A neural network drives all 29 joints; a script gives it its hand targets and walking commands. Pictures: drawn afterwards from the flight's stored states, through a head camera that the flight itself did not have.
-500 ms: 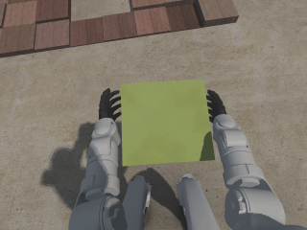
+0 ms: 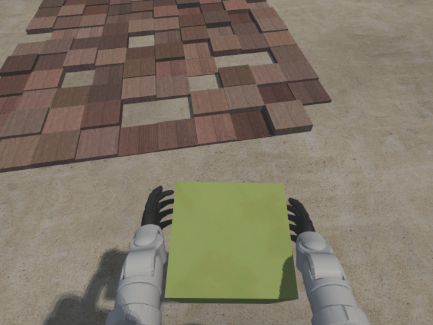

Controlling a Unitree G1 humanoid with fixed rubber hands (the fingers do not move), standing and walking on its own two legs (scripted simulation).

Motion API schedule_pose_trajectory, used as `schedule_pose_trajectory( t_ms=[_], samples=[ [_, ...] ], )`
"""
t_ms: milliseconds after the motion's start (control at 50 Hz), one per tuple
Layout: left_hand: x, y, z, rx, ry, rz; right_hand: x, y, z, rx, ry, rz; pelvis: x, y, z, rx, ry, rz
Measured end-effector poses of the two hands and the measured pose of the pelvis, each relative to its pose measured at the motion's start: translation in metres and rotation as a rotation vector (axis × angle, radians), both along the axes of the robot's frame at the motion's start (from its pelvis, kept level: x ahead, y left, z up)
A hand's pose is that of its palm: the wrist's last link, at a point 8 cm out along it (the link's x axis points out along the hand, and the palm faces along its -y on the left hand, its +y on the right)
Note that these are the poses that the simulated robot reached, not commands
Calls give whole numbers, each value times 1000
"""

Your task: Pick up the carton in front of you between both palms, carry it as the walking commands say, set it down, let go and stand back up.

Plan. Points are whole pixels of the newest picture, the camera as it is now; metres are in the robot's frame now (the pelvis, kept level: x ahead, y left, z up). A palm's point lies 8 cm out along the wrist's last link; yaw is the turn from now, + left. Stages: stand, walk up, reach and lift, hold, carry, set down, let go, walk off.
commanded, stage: reach and lift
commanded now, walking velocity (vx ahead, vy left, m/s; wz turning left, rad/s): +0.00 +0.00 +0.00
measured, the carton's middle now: (227, 249) +0.29 +0.00 -0.10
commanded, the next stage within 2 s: hold in 1.22 s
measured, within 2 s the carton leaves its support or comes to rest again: neither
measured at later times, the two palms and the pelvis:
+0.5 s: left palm (140, 230) +0.27 +0.15 +0.05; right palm (318, 238) +0.26 -0.15 +0.03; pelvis -0.02 -0.01 +0.03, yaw +1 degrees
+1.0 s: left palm (139, 221) +0.28 +0.15 +0.07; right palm (320, 232) +0.26 -0.15 +0.04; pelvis -0.02 -0.01 +0.03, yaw +1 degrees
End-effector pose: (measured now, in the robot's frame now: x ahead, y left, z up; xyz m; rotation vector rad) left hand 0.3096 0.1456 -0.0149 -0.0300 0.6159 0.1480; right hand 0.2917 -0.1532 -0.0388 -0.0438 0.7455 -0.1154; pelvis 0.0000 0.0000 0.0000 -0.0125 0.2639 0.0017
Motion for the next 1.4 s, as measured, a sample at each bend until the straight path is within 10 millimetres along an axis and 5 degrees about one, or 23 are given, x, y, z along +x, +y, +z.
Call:
schedule_pose_trajectory(
  t_ms=[160,360,720,1220,1400],
  samples=[
    [-9,1,42,16,-19,-29,-12,0,45,19,-20,-38,11,0,22,5,-150,-3],
    [-26,5,67,55,14,-33,-24,4,68,-4,9,9,-1,-4,27,6,-278,6],
    [-29,-7,86,36,-34,-22,-28,-7,86,27,-42,-27,-30,-11,23,10,-339,4],
    [-12,-1,94,65,-24,-55,-14,-2,96,-6,-37,-16,-5,-3,29,7,-341,8],
    [-22,5,96,76,7,-34,-19,5,96,-4,-12,12,3,-3,33,10,-345,10]
  ],
)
